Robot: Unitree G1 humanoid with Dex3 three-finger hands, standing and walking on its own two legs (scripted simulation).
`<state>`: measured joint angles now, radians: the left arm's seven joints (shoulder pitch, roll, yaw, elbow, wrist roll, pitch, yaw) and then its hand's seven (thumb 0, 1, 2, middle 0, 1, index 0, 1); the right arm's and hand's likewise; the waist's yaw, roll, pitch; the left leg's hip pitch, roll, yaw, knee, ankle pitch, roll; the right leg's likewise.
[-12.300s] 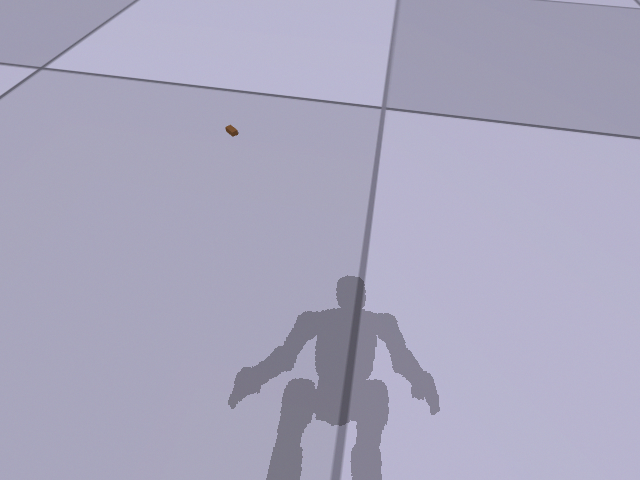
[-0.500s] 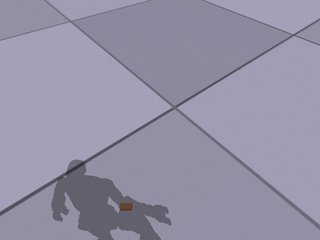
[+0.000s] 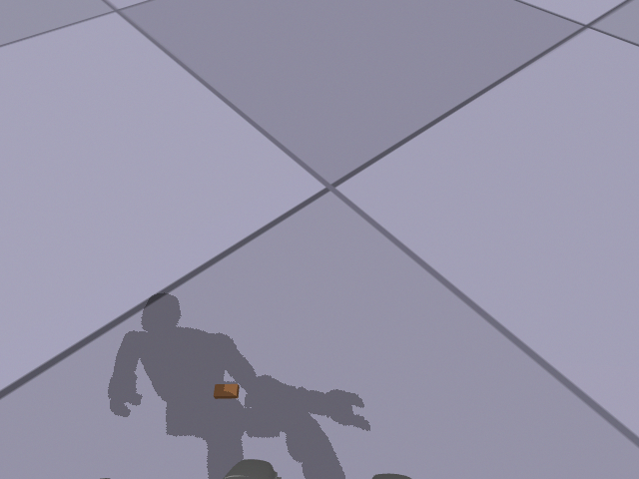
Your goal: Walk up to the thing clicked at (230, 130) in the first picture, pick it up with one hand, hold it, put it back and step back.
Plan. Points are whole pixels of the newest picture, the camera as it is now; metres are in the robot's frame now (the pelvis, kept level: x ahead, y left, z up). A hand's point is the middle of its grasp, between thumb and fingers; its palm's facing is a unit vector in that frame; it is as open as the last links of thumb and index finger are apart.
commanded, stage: walk up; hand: left
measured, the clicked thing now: (226, 391) +0.42 +0.29 -0.75
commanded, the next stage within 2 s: stand in 1.52 s
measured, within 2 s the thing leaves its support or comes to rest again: neither
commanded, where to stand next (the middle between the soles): +0.04 +0.04 m, yaw +3 degrees
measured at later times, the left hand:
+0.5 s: hand out of the picture +0.09 +0.28 -0.13, palm faces +0.06 -0.92 -0.40, open 7.4 cm
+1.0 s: hand out of the picture +0.06 +0.28 -0.14, palm faces +0.05 -0.94 -0.35, open 7.4 cm
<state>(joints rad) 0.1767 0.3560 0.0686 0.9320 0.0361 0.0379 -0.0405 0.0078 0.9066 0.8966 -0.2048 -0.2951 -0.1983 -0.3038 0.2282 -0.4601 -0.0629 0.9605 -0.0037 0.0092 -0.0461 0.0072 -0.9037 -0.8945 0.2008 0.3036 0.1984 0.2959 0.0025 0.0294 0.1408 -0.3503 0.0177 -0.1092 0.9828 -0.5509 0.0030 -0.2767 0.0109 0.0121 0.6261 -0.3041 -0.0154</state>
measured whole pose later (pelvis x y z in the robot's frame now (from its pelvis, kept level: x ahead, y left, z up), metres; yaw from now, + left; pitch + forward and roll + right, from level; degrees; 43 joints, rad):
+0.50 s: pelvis +0.01 +0.00 +0.01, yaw +3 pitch -3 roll +0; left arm 0.12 0.38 0.02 1.02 0.01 -0.02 0.00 0.01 0.90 0.90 -0.21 -0.30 -0.20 -0.30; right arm 0.11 -0.36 -0.02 0.96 -0.01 0.01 0.02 0.01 -0.90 -0.89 0.20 0.30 0.20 0.30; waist 0.02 0.02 0.10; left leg -0.21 -0.02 -0.03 0.53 -0.26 0.01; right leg -0.20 -0.02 -0.03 0.53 -0.28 0.00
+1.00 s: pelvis +0.01 +0.02 +0.02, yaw +3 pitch -3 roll +0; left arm 0.11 0.36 0.01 1.12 0.01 -0.02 0.00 0.01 0.90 0.90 -0.21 -0.30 -0.20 -0.30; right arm 0.11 -0.34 -0.03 1.08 -0.01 0.01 0.03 0.01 -0.90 -0.89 0.20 0.30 0.20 0.30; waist 0.01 0.00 0.07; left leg -0.14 -0.03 -0.02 0.36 -0.17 0.03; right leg -0.12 -0.03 -0.02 0.35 -0.18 0.02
